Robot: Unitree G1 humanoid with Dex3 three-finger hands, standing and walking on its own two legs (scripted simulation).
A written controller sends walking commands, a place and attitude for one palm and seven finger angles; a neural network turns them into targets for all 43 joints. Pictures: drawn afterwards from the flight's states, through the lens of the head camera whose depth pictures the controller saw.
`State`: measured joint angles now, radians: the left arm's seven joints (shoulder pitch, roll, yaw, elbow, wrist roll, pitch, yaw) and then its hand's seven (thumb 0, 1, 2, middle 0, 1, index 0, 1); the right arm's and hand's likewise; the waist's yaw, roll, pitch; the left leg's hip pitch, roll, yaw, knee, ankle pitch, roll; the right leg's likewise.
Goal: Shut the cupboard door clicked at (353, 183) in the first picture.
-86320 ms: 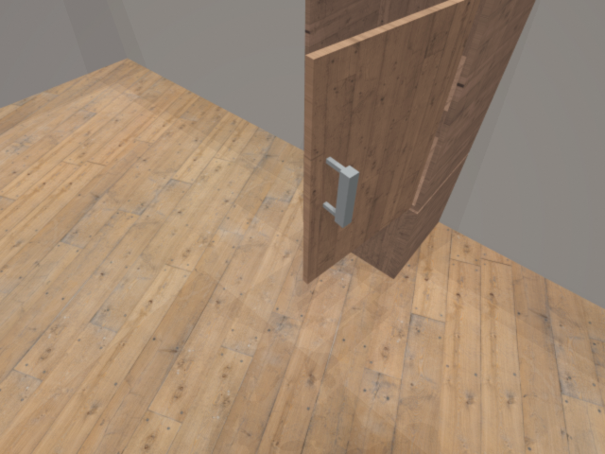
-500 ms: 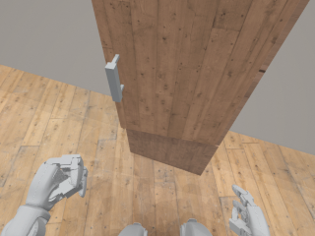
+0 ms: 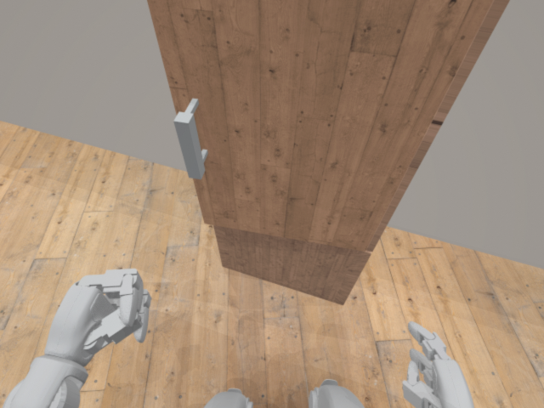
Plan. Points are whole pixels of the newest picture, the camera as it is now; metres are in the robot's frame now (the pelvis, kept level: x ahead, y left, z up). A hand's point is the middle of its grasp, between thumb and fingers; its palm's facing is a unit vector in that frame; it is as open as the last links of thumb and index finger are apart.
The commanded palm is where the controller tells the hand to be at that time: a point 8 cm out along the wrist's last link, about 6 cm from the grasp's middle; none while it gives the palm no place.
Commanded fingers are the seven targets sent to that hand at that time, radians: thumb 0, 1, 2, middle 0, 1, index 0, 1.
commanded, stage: bring the fist close to the handle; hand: left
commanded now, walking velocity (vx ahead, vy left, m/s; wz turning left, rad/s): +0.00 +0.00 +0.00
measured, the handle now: (195, 139) +0.54 +0.17 +0.06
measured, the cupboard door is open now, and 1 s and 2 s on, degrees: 8 8 4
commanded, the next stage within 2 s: push the door shut along its arc in 1.44 s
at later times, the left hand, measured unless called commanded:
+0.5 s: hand (174, 250) +0.31 +0.16 +0.07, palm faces -0.18 -0.98 -0.02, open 3.1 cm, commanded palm +0.31 +0.22 +0.07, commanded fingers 0.00 0.90 0.90 -1.30 -1.50 -1.30 -1.50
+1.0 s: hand (203, 187) +0.43 +0.14 +0.07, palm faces -0.16 -0.99 -0.03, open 3.1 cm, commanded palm +0.42 +0.20 +0.07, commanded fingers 0.00 0.90 0.90 -1.30 -1.50 -1.30 -1.50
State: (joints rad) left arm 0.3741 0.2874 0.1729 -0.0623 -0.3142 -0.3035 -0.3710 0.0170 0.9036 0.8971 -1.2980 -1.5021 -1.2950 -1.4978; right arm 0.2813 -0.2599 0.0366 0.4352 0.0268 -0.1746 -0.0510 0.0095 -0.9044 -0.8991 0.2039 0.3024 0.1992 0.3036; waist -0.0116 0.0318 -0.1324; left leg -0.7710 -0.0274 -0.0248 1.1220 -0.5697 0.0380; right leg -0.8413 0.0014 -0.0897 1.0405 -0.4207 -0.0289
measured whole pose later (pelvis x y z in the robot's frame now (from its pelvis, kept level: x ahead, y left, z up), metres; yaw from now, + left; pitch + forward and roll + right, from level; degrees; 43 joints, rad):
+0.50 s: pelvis +0.00 +0.00 +0.00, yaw +0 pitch +14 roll -1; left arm -0.04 0.27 0.14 0.22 -0.26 -0.24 -0.32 0.02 0.90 0.90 -1.30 -1.50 -1.30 -1.50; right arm 0.30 -0.26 0.05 0.49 0.03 -0.14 -0.06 0.01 -0.90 -0.90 0.20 0.30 0.20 0.30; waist -0.04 0.03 -0.13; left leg -0.78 -0.04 0.00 1.08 -0.54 0.04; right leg -0.86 -0.01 -0.07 1.02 -0.40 -0.02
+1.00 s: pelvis +0.00 -0.01 +0.00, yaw -1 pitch +17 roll +0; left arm -0.58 0.33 0.22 0.80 -0.20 -0.34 -0.31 0.02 0.90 0.90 -1.30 -1.50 -1.30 -1.50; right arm 0.31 -0.27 0.03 0.58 0.02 -0.06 -0.05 0.01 -0.91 -0.90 0.20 0.30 0.20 0.30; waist -0.08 0.02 -0.12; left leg -0.85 -0.03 0.00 1.07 -0.52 0.03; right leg -0.94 0.00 -0.06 1.02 -0.38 -0.04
